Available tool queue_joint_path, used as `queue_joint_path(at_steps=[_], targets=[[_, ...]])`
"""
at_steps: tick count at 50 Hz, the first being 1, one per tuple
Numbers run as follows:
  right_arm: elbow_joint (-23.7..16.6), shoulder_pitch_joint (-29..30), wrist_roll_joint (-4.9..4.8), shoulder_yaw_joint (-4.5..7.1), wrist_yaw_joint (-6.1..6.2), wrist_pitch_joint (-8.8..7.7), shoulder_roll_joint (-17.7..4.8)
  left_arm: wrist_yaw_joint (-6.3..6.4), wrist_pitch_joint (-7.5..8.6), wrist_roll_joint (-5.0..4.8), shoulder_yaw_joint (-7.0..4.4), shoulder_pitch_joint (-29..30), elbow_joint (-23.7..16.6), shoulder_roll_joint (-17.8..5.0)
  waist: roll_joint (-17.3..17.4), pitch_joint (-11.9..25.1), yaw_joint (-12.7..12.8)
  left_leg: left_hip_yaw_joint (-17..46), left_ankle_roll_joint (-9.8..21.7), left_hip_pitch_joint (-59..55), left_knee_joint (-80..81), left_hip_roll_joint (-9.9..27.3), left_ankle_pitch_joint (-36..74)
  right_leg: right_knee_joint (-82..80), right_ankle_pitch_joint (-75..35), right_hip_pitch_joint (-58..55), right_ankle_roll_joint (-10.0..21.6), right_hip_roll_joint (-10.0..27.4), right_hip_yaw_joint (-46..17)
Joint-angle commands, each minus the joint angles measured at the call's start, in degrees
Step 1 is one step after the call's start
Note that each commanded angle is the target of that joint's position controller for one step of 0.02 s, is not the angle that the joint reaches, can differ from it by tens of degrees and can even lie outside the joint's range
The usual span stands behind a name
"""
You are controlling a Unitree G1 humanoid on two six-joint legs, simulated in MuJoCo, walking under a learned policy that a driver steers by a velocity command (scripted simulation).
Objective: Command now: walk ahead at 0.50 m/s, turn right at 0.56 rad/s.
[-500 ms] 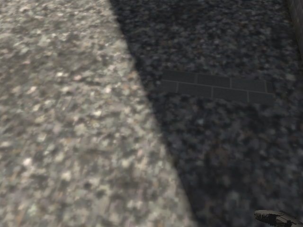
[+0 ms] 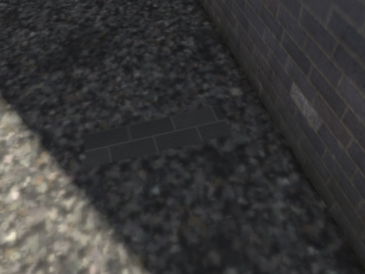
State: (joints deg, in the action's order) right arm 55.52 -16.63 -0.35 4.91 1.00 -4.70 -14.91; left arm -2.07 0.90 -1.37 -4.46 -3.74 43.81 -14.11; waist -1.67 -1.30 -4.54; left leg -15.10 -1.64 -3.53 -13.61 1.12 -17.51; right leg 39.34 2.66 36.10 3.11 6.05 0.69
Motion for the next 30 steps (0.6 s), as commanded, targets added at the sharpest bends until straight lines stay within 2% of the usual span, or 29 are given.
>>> queue_joint_path(at_steps=[1,2,3,4,5,6,7,8,9,10,11,12,14,16,19,21,22,25,27,28,29,30], targets=[[-2.9,1.4,-1.02,2.63,0.23,0.46,-11.8,-0.84,0.44,0.12,-0.95,4.3,-5.7,-4.5,6.1,-2.7,2.3,3.7,8.2,-1.0,-1.9,17.0,36.2,-2.1,6.7,-1.2,2.5,-2.4,3.7],[-3.2,2.2,-1.43,2.90,0.29,0.84,-12.6,-0.82,0.29,0.19,-1.63,1.2,-5.3,-5.7,7.1,-0.3,4.5,2.8,7.6,-1.3,-7.4,16.7,46.4,-2.3,9.3,-6.4,3.6,-4.6,5.6],[-3.6,3.7,-1.85,2.94,0.30,1.36,-12.9,-0.69,0.25,0.03,-2.88,-6.3,-3.4,-7.5,6.4,3.6,9.1,0.9,6.4,0.4,-17.7,15.0,52.9,-5.6,7.8,-16.2,5.3,-7.7,7.5],[-4.1,3.2,-1.32,2.39,0.38,1.46,-11.6,0.11,0.01,-0.13,-5.09,-16.8,-0.1,-11.6,3.8,9.0,13.4,0.1,4.1,9.3,-32.3,12.3,47.1,-7.7,5.5,-32.7,7.6,-9.2,5.2],[-6.4,2.1,1.41,0.49,0.17,0.89,-5.1,1.23,-0.23,-0.47,-6.48,-20.5,0.9,-18.1,-10.0,11.1,11.2,0.3,0.7,30.7,-53.1,6.1,6.8,-10.5,6.0,-47.7,13.2,4.3,-17.9],[-9.2,1.3,0.77,-0.84,-0.41,-1.75,-3.0,0.98,0.96,-0.16,-5.74,-19.0,-1.4,-19.6,-13.7,20.0,8.2,14.1,-0.6,45.8,-64.9,-2.9,-17.9,-21.5,19.1,-57.7,22.3,13.5,-47.8],[-10.5,9.0,-1.26,0.43,-1.07,-3.50,-8.1,0.45,1.62,0.68,-4.34,-18.8,-1.4,-15.1,-6.1,15.9,11.4,19.5,0.2,52.0,-67.3,-0.2,-13.9,-24.9,16.3,-55.7,18.9,12.2,-43.5],[-11.1,10.1,-1.54,0.33,-1.25,-4.36,-8.3,0.53,2.16,0.61,-3.67,-16.2,-1.4,-12.8,-4.6,10.7,9.8,19.0,1.6,52.9,-63.7,2.4,-8.6,-23.9,11.7,-49.6,16.5,10.3,-34.6],[-10.1,8.8,-0.21,0.37,-0.63,-4.35,-8.1,0.41,2.60,0.10,-3.02,-12.4,-2.3,-10.7,0.3,8.2,7.0,19.4,1.6,48.7,-59.6,4.8,-4.7,-23.4,6.3,-41.6,14.5,8.1,-28.6],[-9.7,8.1,0.84,0.96,-0.25,-3.69,-9.0,0.49,2.76,0.07,-2.27,-9.1,-3.0,-8.8,0.6,6.5,4.9,19.6,1.2,44.2,-55.2,6.4,-2.1,-23.9,0.5,-34.6,13.4,6.3,-24.1],[-9.9,7.3,1.04,1.11,-0.32,-2.78,-8.8,0.71,2.85,0.44,-1.83,-8.1,-3.6,-8.0,0.0,6.3,3.5,19.9,0.7,41.0,-53.3,7.0,-0.6,-24.9,-1.8,-30.7,13.2,5.4,-22.7],[-10.8,8.4,1.35,0.73,-0.50,-2.18,-7.7,1.04,3.11,0.59,-1.82,-8.4,-3.7,-8.8,0.5,6.1,3.3,19.3,-0.1,40.1,-50.8,6.4,0.1,-25.9,-3.6,-28.9,14.0,5.6,-22.8],[-11.5,10.4,1.71,0.28,-0.51,-1.46,-6.2,2.20,3.34,0.92,-1.97,-10.3,-3.2,-10.1,0.1,4.6,3.6,18.3,-1.3,41.1,-44.7,5.7,4.6,-27.2,-3.8,-26.6,13.6,4.1,-19.2],[-12.8,15.1,1.76,-0.16,-1.11,-1.76,-5.8,3.27,3.23,1.10,-1.37,-13.0,-2.1,-9.4,-0.7,2.7,5.3,17.7,-1.8,41.7,-35.2,4.7,13.5,-28.6,-1.7,-26.0,12.1,2.3,-16.3],[-14.1,20.6,1.18,-1.10,-2.22,-2.44,-4.5,3.75,3.22,1.09,-0.90,-15.8,-0.4,-9.3,-3.2,1.0,7.6,16.5,-1.4,37.3,-21.9,2.1,25.4,-28.9,1.6,-24.7,9.2,0.0,-12.5],[-15.3,23.3,0.82,-1.27,-2.87,-2.50,-4.9,3.72,3.37,0.95,-0.49,-18.2,1.3,-9.1,-3.4,-1.0,8.7,16.6,-1.1,36.7,-18.8,1.1,27.8,-28.2,0.7,-26.2,8.4,0.9,-13.2],[-16.1,24.9,1.01,-1.27,-3.16,-2.48,-5.4,3.94,3.24,1.35,-0.47,-18.3,1.7,-9.7,-2.4,-2.3,9.1,16.1,-0.7,36.9,-16.1,0.2,27.8,-26.2,-3.3,-26.9,7.8,0.8,-12.5],[-17.3,24.8,1.35,-1.41,-4.02,-3.05,-6.0,4.18,2.39,1.56,0.01,-20.1,3.7,-8.8,-4.5,-0.6,8.8,16.1,1.7,35.2,-13.6,-1.3,24.1,-19.3,-14.9,-32.0,6.5,2.6,-13.7],[-16.4,20.2,1.68,-0.87,-4.07,-3.24,-7.8,4.50,2.07,1.76,0.14,-18.0,3.6,-9.2,-5.5,1.8,6.1,15.8,3.7,30.9,-12.6,-2.6,19.8,-13.4,-25.3,-34.5,5.0,3.2,-14.7],[-15.0,15.2,2.10,-0.46,-3.84,-3.46,-8.7,4.62,1.99,1.62,0.18,-16.0,3.2,-9.8,-5.4,4.2,3.2,14.6,5.1,24.7,-10.1,-3.6,22.5,-8.2,-32.3,-34.6,3.6,1.8,-14.0],[-13.7,8.9,2.75,0.04,-3.46,-3.87,-10.9,4.50,2.16,1.94,0.58,-15.3,2.5,-9.4,-3.1,9.3,0.3,16.8,7.4,12.8,-10.7,0.0,37.7,0.9,-29.8,-30.4,1.5,-1.0,-12.2],[-12.8,1.8,4.08,0.00,-2.92,-3.89,-13.5,4.26,2.59,3.15,1.60,-17.2,1.4,-7.1,6.9,17.5,-0.9,27.9,12.9,-5.9,-17.3,12.1,66.9,19.9,-2.8,-16.8,-1.4,-6.5,-9.6]])
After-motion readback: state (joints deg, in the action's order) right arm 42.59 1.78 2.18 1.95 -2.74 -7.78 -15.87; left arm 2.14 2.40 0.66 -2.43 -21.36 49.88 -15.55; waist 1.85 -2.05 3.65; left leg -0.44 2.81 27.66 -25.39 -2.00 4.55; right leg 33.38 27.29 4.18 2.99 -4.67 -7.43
